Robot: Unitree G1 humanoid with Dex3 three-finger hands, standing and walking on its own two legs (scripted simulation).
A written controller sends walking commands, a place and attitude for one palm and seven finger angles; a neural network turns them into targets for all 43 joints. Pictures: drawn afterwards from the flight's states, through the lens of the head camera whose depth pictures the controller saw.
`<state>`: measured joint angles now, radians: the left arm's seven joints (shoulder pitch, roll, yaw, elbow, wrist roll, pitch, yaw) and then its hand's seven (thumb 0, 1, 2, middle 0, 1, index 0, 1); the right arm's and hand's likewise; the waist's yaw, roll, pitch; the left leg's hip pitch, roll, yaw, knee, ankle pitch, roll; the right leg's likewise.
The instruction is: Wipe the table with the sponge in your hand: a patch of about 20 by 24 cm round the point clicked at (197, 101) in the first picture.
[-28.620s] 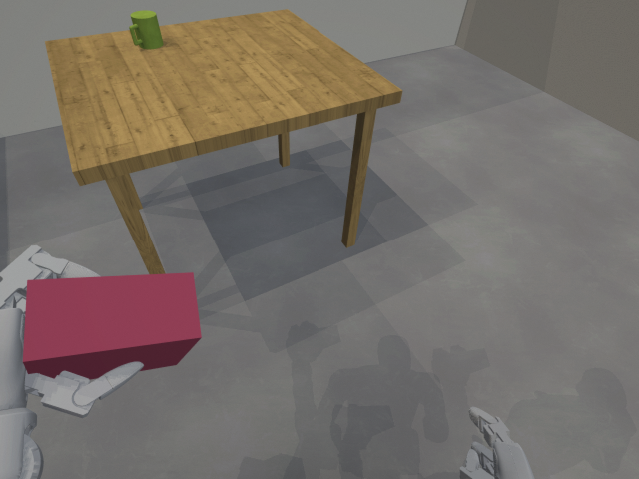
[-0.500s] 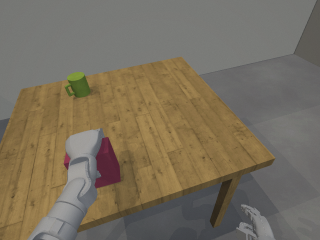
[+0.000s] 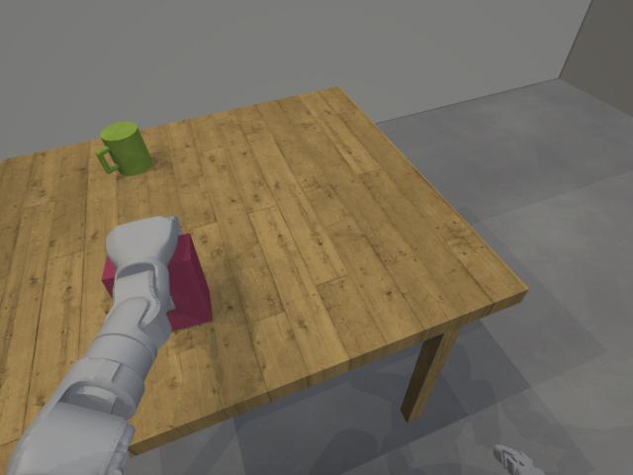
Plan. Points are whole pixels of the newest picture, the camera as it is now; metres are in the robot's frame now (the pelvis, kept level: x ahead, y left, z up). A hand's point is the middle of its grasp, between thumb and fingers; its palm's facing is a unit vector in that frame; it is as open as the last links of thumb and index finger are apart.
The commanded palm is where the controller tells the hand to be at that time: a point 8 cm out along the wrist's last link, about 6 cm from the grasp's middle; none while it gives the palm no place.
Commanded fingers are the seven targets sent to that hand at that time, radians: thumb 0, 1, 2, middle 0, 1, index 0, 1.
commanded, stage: wipe forward along the middle lane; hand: left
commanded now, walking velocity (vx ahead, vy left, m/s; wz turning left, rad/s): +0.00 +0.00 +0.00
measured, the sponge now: (167, 297) +0.37 +0.26 -0.01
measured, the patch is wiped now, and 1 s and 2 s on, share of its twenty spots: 1.00 1.00 1.00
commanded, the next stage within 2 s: slide back across to the first lane in 0.72 s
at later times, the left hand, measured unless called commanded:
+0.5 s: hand (152, 244) +0.42 +0.28 +0.05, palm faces -0.10 -0.01 -1.00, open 10.5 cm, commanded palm +0.41 +0.28 +0.08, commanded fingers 0.00 0.10 1.30 -1.20 -1.60 -1.20 -1.60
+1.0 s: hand (145, 227) +0.46 +0.31 +0.05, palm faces -0.10 -0.04 -0.99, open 10.5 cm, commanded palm +0.43 +0.31 +0.10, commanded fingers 0.00 0.10 1.30 -1.20 -1.60 -1.20 -1.60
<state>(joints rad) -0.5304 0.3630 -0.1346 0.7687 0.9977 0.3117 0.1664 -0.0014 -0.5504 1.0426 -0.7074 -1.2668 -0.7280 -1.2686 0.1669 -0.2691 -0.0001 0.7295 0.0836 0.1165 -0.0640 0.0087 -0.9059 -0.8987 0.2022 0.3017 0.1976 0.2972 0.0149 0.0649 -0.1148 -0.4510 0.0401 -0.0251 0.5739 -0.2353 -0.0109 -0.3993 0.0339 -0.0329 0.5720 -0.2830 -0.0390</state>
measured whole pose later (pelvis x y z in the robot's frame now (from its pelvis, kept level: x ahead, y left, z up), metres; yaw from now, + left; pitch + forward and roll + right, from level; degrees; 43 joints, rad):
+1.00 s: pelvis +0.01 +0.03 -0.01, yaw -2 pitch +13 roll -2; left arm -0.79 0.49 -0.01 1.07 1.04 0.21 0.19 0.00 -0.55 1.05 -0.71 -1.28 -0.73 -1.28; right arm 0.29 -0.26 -0.02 0.75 0.06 0.12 -0.03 0.01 -0.91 -0.90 0.20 0.30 0.20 0.30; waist -0.07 0.05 -0.15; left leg -0.61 0.04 0.00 0.65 -0.28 0.01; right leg -0.53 0.03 0.00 0.57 -0.28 0.00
